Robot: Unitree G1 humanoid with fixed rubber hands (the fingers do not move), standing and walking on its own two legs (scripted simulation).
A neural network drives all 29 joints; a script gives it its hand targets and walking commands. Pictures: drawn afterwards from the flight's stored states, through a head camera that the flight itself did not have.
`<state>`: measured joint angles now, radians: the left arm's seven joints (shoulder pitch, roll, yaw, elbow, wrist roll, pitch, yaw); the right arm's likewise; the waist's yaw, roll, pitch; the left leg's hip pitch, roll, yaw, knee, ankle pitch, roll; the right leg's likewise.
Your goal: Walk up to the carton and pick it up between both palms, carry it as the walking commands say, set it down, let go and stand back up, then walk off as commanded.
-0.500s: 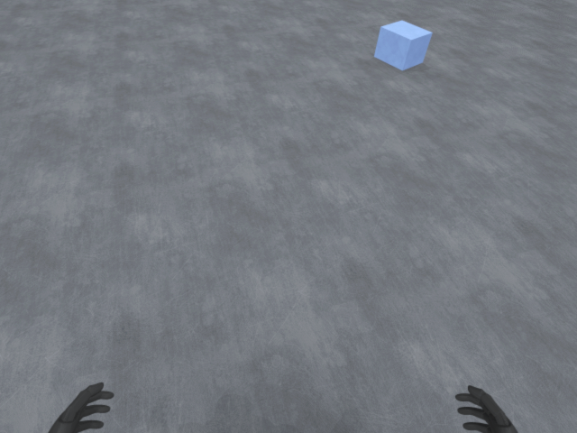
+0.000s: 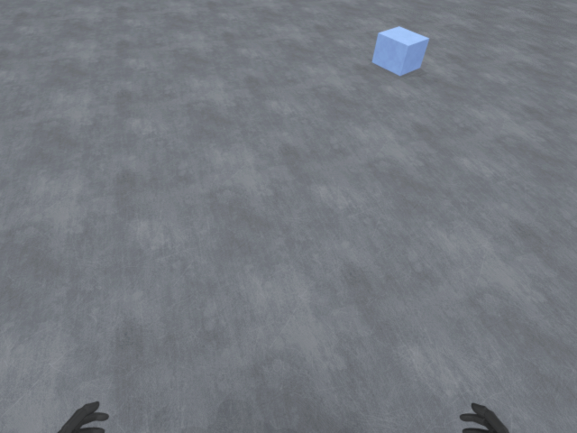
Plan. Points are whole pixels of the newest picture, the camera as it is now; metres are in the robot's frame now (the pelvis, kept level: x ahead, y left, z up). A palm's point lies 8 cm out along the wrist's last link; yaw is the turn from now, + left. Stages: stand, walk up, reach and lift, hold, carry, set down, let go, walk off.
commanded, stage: walk up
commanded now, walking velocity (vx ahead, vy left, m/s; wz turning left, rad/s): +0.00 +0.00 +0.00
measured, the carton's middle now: (399, 50) +2.93 -0.88 -0.66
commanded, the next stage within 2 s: none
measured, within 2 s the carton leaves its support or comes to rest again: neither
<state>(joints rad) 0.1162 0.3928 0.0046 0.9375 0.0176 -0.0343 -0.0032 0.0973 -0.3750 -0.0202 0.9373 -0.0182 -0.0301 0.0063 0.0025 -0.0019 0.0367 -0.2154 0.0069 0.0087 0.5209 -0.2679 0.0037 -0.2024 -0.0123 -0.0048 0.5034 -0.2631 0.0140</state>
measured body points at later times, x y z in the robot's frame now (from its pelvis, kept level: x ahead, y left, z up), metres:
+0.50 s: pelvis +0.06 -0.06 +0.00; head +0.02 -0.07 +0.45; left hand +0.31 +0.26 -0.02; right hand +0.09 -0.45 -0.06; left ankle +0.01 +0.12 -0.73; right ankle +0.16 -0.24 -0.70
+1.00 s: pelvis +0.29 -0.13 -0.01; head +0.27 -0.11 +0.44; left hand +0.41 +0.22 -0.10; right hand +0.40 -0.51 -0.04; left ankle +0.41 -0.06 -0.74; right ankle +0.16 -0.25 -0.73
